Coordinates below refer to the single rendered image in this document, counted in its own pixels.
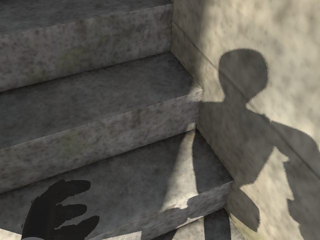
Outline robot left hand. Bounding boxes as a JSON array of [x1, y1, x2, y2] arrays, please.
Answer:
[[21, 179, 100, 240]]

